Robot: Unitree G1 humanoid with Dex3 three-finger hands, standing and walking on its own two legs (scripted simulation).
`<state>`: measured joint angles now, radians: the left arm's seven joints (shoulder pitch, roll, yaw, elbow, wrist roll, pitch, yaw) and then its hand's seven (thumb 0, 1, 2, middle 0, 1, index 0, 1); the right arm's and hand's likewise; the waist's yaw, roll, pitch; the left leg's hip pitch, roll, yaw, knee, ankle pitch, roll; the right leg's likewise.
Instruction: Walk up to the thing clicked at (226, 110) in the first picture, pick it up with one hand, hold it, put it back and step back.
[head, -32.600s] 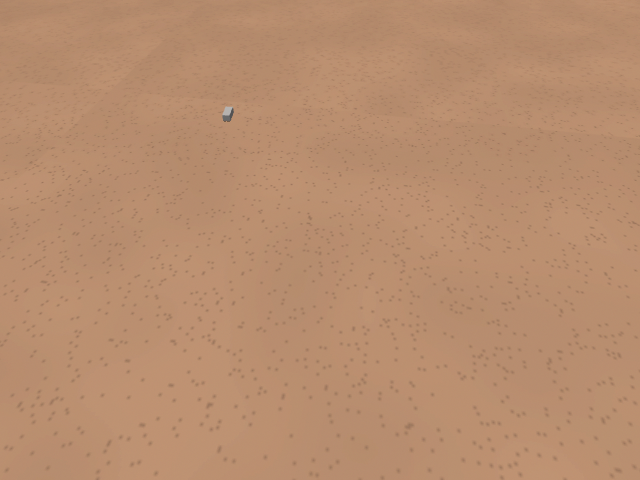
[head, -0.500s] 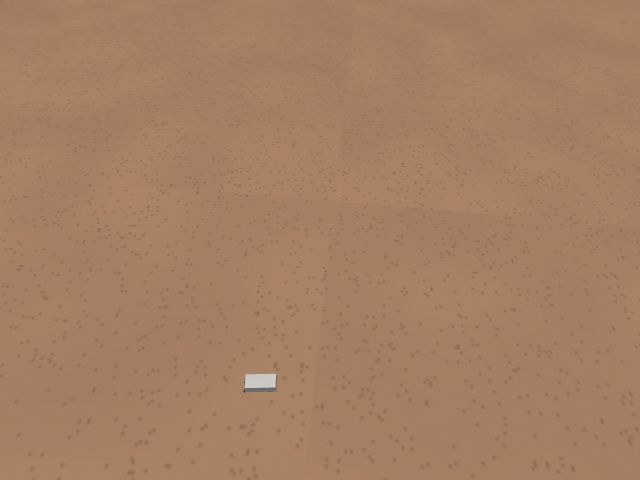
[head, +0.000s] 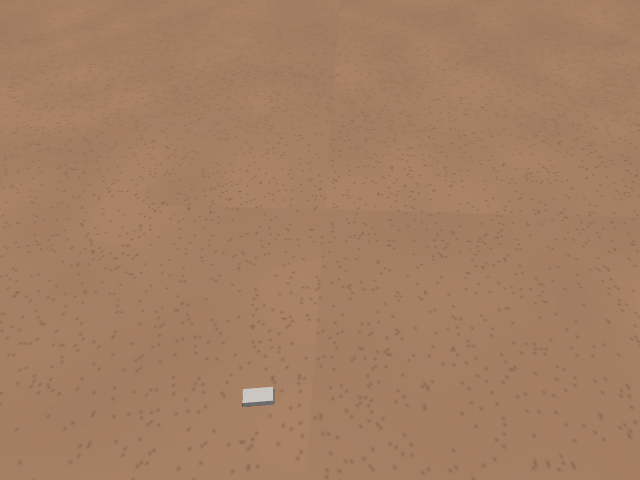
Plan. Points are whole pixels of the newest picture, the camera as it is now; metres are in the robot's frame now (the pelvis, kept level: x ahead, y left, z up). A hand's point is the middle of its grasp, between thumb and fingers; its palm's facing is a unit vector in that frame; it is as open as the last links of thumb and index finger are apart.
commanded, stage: stand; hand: left
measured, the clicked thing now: (258, 396) +0.49 +0.23 -0.76
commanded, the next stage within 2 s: none
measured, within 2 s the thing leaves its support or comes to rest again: neither
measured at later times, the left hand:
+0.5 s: hand out of the picture +0.08 +0.25 -0.15, palm faces -0.03 -0.94 -0.35, open 7.4 cm
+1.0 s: hand out of the picture +0.08 +0.25 -0.15, palm faces -0.02 -0.94 -0.34, open 7.4 cm
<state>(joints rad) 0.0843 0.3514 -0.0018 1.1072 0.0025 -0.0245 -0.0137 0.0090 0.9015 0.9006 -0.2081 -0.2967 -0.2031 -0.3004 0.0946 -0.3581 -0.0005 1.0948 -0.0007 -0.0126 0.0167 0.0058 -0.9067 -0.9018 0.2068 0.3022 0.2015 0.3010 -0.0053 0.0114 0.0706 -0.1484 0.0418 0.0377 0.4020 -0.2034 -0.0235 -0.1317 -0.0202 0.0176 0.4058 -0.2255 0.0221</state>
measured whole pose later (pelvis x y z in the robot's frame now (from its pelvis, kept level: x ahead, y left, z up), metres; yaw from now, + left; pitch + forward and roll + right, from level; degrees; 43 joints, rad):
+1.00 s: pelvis +0.01 +0.00 +0.00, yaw +0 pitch -2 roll +0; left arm 0.10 0.36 0.00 1.14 0.01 -0.02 -0.01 0.01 0.90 0.90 -0.21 -0.30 -0.20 -0.30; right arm 0.09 -0.35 0.00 1.14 -0.01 -0.01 0.02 0.00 -0.91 -0.90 0.21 0.30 0.20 0.30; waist 0.00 0.00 0.05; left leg -0.13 0.04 0.03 0.33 -0.17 -0.03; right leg -0.11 -0.02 0.01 0.32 -0.19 0.02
